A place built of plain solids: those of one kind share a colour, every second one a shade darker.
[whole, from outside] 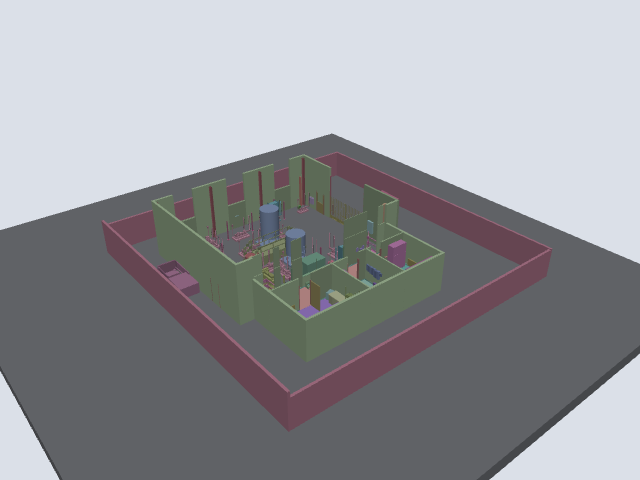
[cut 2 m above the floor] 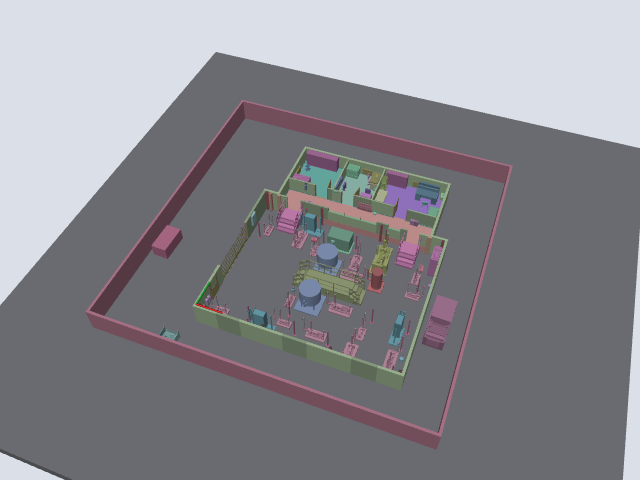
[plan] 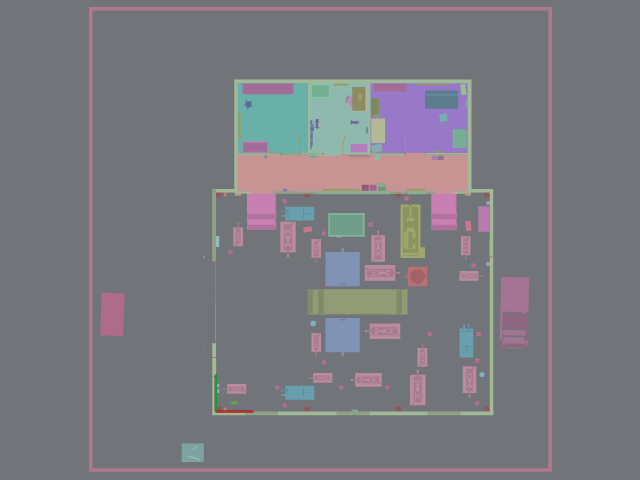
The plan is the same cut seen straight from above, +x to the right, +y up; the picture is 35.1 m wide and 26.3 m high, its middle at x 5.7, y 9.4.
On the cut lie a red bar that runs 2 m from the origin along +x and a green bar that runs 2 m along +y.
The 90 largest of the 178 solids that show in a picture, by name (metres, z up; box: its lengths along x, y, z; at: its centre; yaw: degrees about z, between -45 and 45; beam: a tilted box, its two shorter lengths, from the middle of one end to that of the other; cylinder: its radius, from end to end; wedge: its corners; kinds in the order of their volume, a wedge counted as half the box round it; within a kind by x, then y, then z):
{
 "wall_1": {"box": [0.2, 3.96, 5.05], "at": [-0.1, 1.77, 2.48]},
 "wall_2": {"box": [0.2, 3.96, 5.05], "at": [-0.1, 10.22, 2.48]},
 "wall_3": {"box": [1.4, 0.2, 5.05], "at": [0.5, 12.1, 2.48]},
 "wall_4": {"box": [1.81, 0.2, 5.05], "at": [0.7, -0.1, 2.48]},
 "wall_5": {"box": [0.2, 2.1, 3.43], "at": [1.1, 13.05, 1.67]},
 "wall_6": {"box": [0.2, 4.1, 3.43], "at": [1.1, 16.15, 1.67]},
 "wall_7": {"box": [0.77, 0.06, 5.05], "at": [1.52, 11.97, 2.48]},
 "wall_8": {"box": [2.35, 0.06, 3.43], "at": [2.38, 14.07, 1.67]},
 "wall_9": {"box": [2.35, 0.06, 3.43], "at": [2.38, 14.13, 1.67]},
 "wall_10": {"box": [1.81, 0.2, 2.45], "at": [2.5, -0.1, 1.18]},
 "wall_11": {"box": [4.1, 0.2, 3.43], "at": [3.05, 18.1, 1.67]},
 "wall_12": {"box": [2.36, 0.06, 5.05], "at": [4.28, 11.97, 2.48]},
 "wall_13": {"box": [2.36, 0.06, 2.72], "at": [4.28, 12.03, 2.02]},
 "wall_14": {"box": [3.21, 0.2, 5.05], "at": [5.0, -0.1, 2.48]},
 "wall_15": {"box": [0.06, 3.9, 3.43], "at": [5.07, 16.05, 1.67]},
 "wall_16": {"box": [0.06, 3.9, 3.43], "at": [5.13, 16.05, 1.67]},
 "wall_17": {"box": [3.3, 0.2, 3.43], "at": [6.75, 18.1, 1.67]},
 "wall_18": {"box": [1.81, 0.2, 2.45], "at": [7.5, -0.1, 1.18]},
 "wall_19": {"box": [4.11, 0.06, 1.68], "at": [7.5, 11.97, 0.79]},
 "wall_20": {"box": [4.11, 0.06, 0.97], "at": [7.5, 12.03, 1.15]},
 "wall_21": {"box": [1.46, 0.06, 3.43], "at": [7.67, 14.13, 1.67]},
 "wall_22": {"box": [1.51, 0.06, 3.43], "at": [7.7, 14.07, 1.67]},
 "wall_23": {"box": [0.06, 3.9, 3.43], "at": [8.37, 16.05, 1.67]},
 "wall_24": {"box": [0.06, 3.9, 3.43], "at": [8.43, 16.05, 1.67]},
 "wall_25": {"box": [2.02, 0.06, 3.43], "at": [9.35, 14.07, 1.67]},
 "wall_26": {"box": [1.96, 0.06, 3.43], "at": [9.38, 14.13, 1.67]},
 "wall_27": {"box": [3.21, 0.2, 5.05], "at": [10.0, -0.1, 2.48]},
 "wall_28": {"box": [0.91, 0.06, 5.05], "at": [10.0, 11.97, 2.48]},
 "wall_29": {"box": [5.6, 0.2, 3.43], "at": [11.2, 18.1, 1.67]},
 "wall_30": {"box": [1.81, 0.2, 2.45], "at": [12.5, -0.1, 1.18]},
 "wall_31": {"box": [2.35, 0.06, 3.43], "at": [12.62, 14.07, 1.67]},
 "wall_32": {"box": [2.35, 0.06, 3.43], "at": [12.62, 14.13, 1.67]},
 "wall_33": {"box": [0.87, 0.06, 5.05], "at": [13.43, 11.97, 2.48]},
 "wall_34": {"box": [0.2, 2.1, 3.43], "at": [13.9, 13.05, 1.67]},
 "wall_35": {"box": [0.2, 4.1, 3.43], "at": [13.9, 16.15, 1.67]},
 "wall_36": {"box": [1.81, 0.2, 5.05], "at": [14.3, -0.1, 2.48]},
 "wall_37": {"box": [1.4, 0.2, 5.05], "at": [14.5, 12.1, 2.48]},
 "wall_38": {"box": [0.2, 12.4, 5.05], "at": [15.1, 6.0, 2.48]},
 "yard_bound_1": {"box": [0.2, 25.47, 2.62], "at": [-6.86, 9.44, 1.26]},
 "yard_bound_2": {"box": [25.37, 0.2, 2.62], "at": [5.72, -3.2, 1.26]},
 "yard_bound_3": {"box": [25.37, 0.2, 2.55], "at": [5.72, 22.07, 1.23]},
 "yard_bound_4": {"box": [0.2, 25.47, 3.05], "at": [18.31, 9.44, 1.48]},
 "raised_floor_corridor_1": {"box": [12.73, 2.23, 0.73], "at": [7.5, 13.05, 0.32]},
 "raised_floor_control_1": {"box": [5.53, 4.03, 0.73], "at": [11.1, 16.05, 0.32]},
 "raised_floor_switch_1": {"box": [4.03, 4.03, 0.73], "at": [3.15, 16.05, 0.32]},
 "row_1": {"box": [1.28, 0.48, 2.04], "at": [2.15, 14.48, 1.8]},
 "row_2": {"box": [1.4, 0.6, 2.1], "at": [2.15, 14.48, 1.83]},
 "row_3": {"box": [2.8, 0.6, 2.1], "at": [2.85, 17.68, 1.83]},
 "row_4": {"box": [1.8, 0.45, 2.1], "at": [9.55, 17.75, 1.83]},
 "row_5": {"box": [0.48, 1.28, 2.04], "at": [14.68, 10.55, 1.12]},
 "row_6": {"box": [0.6, 1.4, 2.1], "at": [14.68, 10.55, 1.15]},
 "raised_floor_office_1": {"box": [3.43, 4.03, 0.73], "at": [6.75, 16.05, 0.32]},
 "buffer_vessel_1": {"box": [1.88, 1.88, 0.17], "at": [6.94, 4.19, 0.04]},
 "buffer_vessel_2": {"cylinder": 0.8, "from": [6.94, 4.19, 0.79], "to": [6.94, 4.19, 3.38]},
 "buffer_vessel_3": {"box": [1.88, 1.88, 0.17], "at": [6.94, 7.81, 0.04]},
 "buffer_vessel_4": {"cylinder": 0.8, "from": [6.94, 7.81, 0.79], "to": [6.94, 7.81, 2.58]},
 "staging_1": {"box": [0.32, 1.4, 0.59], "at": [5.76, 6.0, 0.24]},
 "staging_2": {"box": [3.7, 1.4, 0.77], "at": [7.75, 6.0, 0.34]},
 "staging_3": {"box": [0.32, 1.4, 0.59], "at": [9.74, 6.0, 0.24]},
 "beyond_pallets_1": {"box": [1.26, 2.34, 1.07], "at": [-5.67, 5.33, 0.53], "yaw": -1.9},
 "beyond_storage_tank_1": {"box": [1.24, 0.28, 0.82], "at": [16.33, 4.32, 0.35], "yaw": -1.2},
 "beyond_storage_tank_2": {"box": [1.18, 0.72, 0.27], "at": [16.34, 4.92, 0.55], "yaw": -1.2},
 "beyond_storage_tank_3": {"box": [1.54, 1.91, 0.88], "at": [16.37, 6.41, 0.85], "yaw": -1.2},
 "door_landing_1": {"box": [1.6, 0.32, 0.56], "at": [2.5, 10.7, 0.23]},
 "door_landing_2": {"box": [1.6, 1.1, 0.73], "at": [2.5, 11.39, 0.32]},
 "door_landing_3": {"box": [1.4, 0.32, 0.56], "at": [12.5, 10.7, 0.23]},
 "door_landing_4": {"box": [1.4, 1.1, 0.73], "at": [12.5, 11.39, 0.32]},
 "day_tank_1": {"box": [2.0, 1.3, 0.15], "at": [7.15, 10.23, 0.03]},
 "day_tank_2": {"box": [1.8, 1.1, 1.25], "at": [7.15, 10.23, 0.82]},
 "pump_unit_1": {"box": [0.86, 1.67, 0.2], "at": [3.95, 9.56, 0.05]},
 "pump_unit_2": {"box": [1.46, 0.75, 0.2], "at": [8.36, 1.74, 0.05]},
 "pump_unit_3": {"box": [0.75, 1.46, 0.2], "at": [8.89, 8.93, 0.05]},
 "pump_unit_4": {"box": [1.67, 0.86, 0.2], "at": [8.98, 7.6, 0.05]},
 "pump_unit_5": {"box": [1.67, 0.86, 0.2], "at": [9.26, 4.4, 0.05]},
 "pump_unit_6": {"box": [0.86, 1.67, 0.2], "at": [11.05, 1.19, 0.05]},
 "pump_unit_7": {"box": [0.75, 1.46, 0.2], "at": [13.89, 1.75, 0.05]},
 "plan_chest_small_1": {"box": [0.92, 0.64, 0.97], "at": [5.71, 17.56, 1.11]},
 "plan_chest_small_2": {"box": [1.02, 0.73, 0.4], "at": [5.71, 17.57, 1.38]},
 "plan_chest_small_3": {"box": [0.64, 0.92, 1.01], "at": [13.36, 14.95, 1.13]},
 "plan_chest_small_4": {"box": [0.73, 1.02, 0.42], "at": [13.37, 14.95, 1.41]},
 "plate_exchanger_1": {"box": [0.8, 0.42, 1.56], "at": [4.37, 1.03, 1.07]},
 "plate_exchanger_2": {"box": [0.8, 0.42, 1.56], "at": [4.37, 10.84, 1.07]},
 "plate_exchanger_3": {"box": [0.42, 0.8, 1.56], "at": [13.72, 3.98, 1.07]},
 "engine_pump_1": {"box": [0.54, 1.02, 0.58], "at": [10.66, 9.4, 0.6]},
 "engine_pump_2": {"box": [1.1, 2.94, 0.2], "at": [10.66, 9.88, 0.05]},
 "engine_pump_3": {"box": [0.84, 2.7, 0.12], "at": [10.66, 9.88, 0.21]},
 "cupboard_steel_1": {"box": [0.92, 0.45, 1.88], "at": [7.83, 14.44, 1.57]},
 "air_vessel_1": {"cylinder": 0.4, "from": [11.04, 7.4, 0.35], "to": [11.04, 7.4, 1.89]},
 "pier_1": {"box": [0.34, 0.17, 5.05], "at": [1.2, 11.91, 2.48]},
 "pier_2": {"box": [0.34, 0.17, 5.05], "at": [13.8, 11.91, 2.48]}
}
